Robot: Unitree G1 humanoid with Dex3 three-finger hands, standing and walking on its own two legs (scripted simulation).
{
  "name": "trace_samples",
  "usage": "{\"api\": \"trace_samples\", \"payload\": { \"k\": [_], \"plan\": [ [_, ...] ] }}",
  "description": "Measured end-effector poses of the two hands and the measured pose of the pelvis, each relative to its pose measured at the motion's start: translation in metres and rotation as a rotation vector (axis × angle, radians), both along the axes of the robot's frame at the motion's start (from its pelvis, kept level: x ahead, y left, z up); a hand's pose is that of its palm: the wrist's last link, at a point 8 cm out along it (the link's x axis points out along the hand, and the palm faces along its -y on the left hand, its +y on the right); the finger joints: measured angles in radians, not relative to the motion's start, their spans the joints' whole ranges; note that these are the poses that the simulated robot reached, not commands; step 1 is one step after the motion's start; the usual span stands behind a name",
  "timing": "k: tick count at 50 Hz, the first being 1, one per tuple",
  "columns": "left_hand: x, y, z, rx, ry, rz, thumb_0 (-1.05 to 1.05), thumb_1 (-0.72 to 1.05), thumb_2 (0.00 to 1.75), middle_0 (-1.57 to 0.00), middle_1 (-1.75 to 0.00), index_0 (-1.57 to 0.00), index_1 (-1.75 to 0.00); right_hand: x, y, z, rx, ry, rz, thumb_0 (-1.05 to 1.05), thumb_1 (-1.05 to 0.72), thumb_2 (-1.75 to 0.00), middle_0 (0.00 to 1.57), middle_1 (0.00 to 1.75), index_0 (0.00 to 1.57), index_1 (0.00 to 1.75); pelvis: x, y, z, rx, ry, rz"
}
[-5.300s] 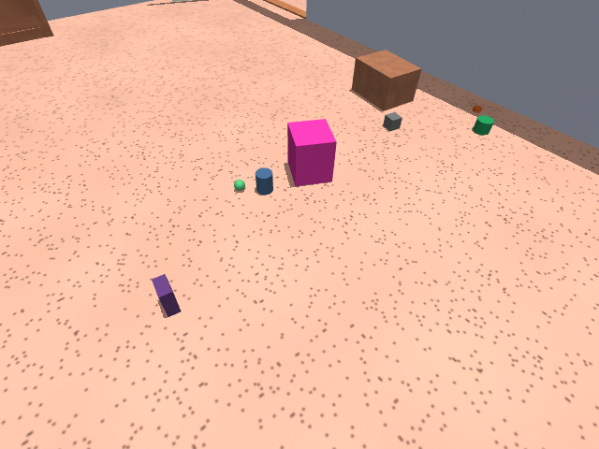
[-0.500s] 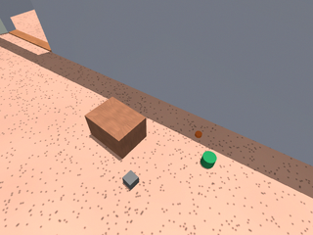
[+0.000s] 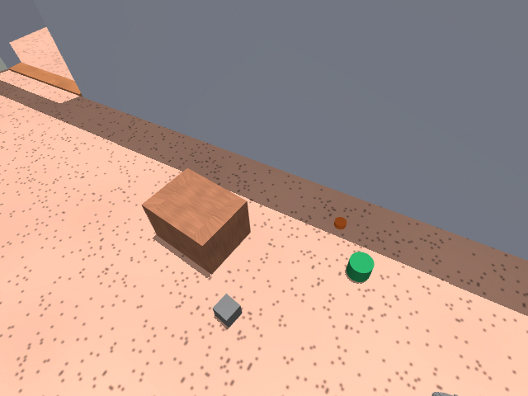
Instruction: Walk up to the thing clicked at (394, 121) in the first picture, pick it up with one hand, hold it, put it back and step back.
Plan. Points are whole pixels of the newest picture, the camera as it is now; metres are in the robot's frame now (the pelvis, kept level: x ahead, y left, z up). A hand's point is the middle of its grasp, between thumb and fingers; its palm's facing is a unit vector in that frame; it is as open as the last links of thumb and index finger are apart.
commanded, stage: walk up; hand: left
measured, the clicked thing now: (227, 310) +0.54 +0.18 -0.72
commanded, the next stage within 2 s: stand in 1.02 s
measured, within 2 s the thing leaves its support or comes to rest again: neither
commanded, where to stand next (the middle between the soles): +0.08 -0.01 m, yaw +0 degrees
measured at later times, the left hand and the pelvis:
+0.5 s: hand out of the picture +0.12 +0.25 -0.14, palm faces -0.03 -0.95 -0.31, open 7.4 cm; pelvis +0.01 +0.00 +0.02, yaw +0 degrees
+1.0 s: hand out of the picture +0.09 +0.26 -0.14, palm faces +0.00 -0.94 -0.33, open 7.4 cm; pelvis +0.03 +0.01 +0.02, yaw +1 degrees
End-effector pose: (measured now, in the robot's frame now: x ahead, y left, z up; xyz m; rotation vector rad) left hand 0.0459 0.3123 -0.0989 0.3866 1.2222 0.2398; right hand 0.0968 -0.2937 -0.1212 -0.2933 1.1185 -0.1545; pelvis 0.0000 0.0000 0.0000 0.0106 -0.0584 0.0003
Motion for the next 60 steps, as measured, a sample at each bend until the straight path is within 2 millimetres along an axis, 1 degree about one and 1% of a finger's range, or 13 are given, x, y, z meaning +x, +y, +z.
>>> {"api": "trace_samples", "payload": {
  "k": [4,8,12,15,18,21,25,36,42,48,60],
  "plan": [
    [0.016,-0.007,0.004,-0.014,-0.033,-0.008,0.0,0.91,0.9,-0.2,-0.3,-0.2,-0.3,-0.004,0.003,-0.002,0.02,0.024,-0.001,0.0,-0.9,-0.9,0.21,0.3,0.21,0.3,0.001,-0.001,0.004,0.003,-0.006,0.003],
    [0.035,-0.014,0.006,-0.04,-0.069,-0.022,0.0,0.91,0.9,-0.21,-0.3,-0.2,-0.3,-0.013,0.002,0.003,0.017,0.055,-0.007,0.0,-0.9,-0.9,0.21,0.3,0.21,0.3,0.002,-0.002,0.009,0.004,-0.005,0.001],
    [0.053,-0.019,0.005,-0.07,-0.094,-0.034,0.0,0.91,0.9,-0.21,-0.3,-0.2,-0.3,-0.024,-0.002,0.011,-0.006,0.09,-0.021,0.0,-0.9,-0.9,0.21,0.3,0.21,0.3,0.005,-0.002,0.013,-0.002,-0.001,0.002],
    [0.062,-0.022,0.004,-0.091,-0.102,-0.039,0.0,0.91,0.9,-0.21,-0.3,-0.2,-0.3,-0.031,-0.006,0.017,-0.029,0.115,-0.034,0.0,-0.9,-0.9,0.21,0.3,0.21,0.3,0.007,0.0,0.016,-0.006,0.002,0.002],
    [0.067,-0.023,0.002,-0.105,-0.095,-0.039,0.0,0.91,0.9,-0.21,-0.3,-0.2,-0.3,-0.036,-0.01,0.022,-0.05,0.132,-0.048,0.0,-0.9,-0.9,0.21,0.3,0.21,0.3,0.009,0.001,0.018,-0.008,0.005,0.002],
    [0.068,-0.022,0.0,-0.112,-0.081,-0.033,0.0,0.91,0.9,-0.21,-0.3,-0.2,-0.3,-0.037,-0.012,0.026,-0.064,0.141,-0.057,0.0,-0.9,-0.9,0.21,0.3,0.21,0.3,0.011,0.002,0.019,-0.009,0.007,0.001],
    [0.064,-0.018,-0.002,-0.111,-0.054,-0.022,0.0,0.91,0.9,-0.2,-0.3,-0.2,-0.3,-0.033,-0.012,0.028,-0.07,0.14,-0.063,0.0,-0.9,-0.9,0.21,0.3,0.2,0.3,0.014,0.004,0.021,-0.01,0.007,0.001],
    [0.044,-0.007,0.0,-0.087,0.008,0.02,0.0,0.91,0.9,-0.2,-0.3,-0.2,-0.3,-0.005,0.004,0.024,-0.035,0.104,-0.039,0.0,-0.9,-0.9,0.21,0.3,0.2,0.3,0.02,0.007,0.022,-0.014,0.01,0.004],
    [0.038,-0.004,0.001,-0.08,0.024,0.035,0.0,0.91,0.9,-0.2,-0.3,-0.2,-0.29,0.007,0.011,0.022,-0.018,0.095,-0.026,0.0,-0.9,-0.9,0.21,0.3,0.21,0.3,0.023,0.009,0.023,-0.013,0.013,0.007],
    [0.04,-0.004,0.001,-0.084,0.022,0.041,0.0,0.91,0.9,-0.2,-0.3,-0.2,-0.29,0.013,0.013,0.023,-0.018,0.094,-0.026,0.0,-0.9,-0.9,0.21,0.3,0.21,0.3,0.027,0.01,0.023,-0.013,0.013,0.01],
    [0.054,-0.007,0.001,-0.089,0.002,0.021,0.0,0.91,0.9,-0.2,-0.3,-0.2,-0.3,0.016,0.01,0.026,-0.034,0.093,-0.029,0.0,-0.9,-0.9,0.21,0.3,0.21,0.3,0.03,0.01,0.024,-0.01,0.018,0.013]
  ]
}}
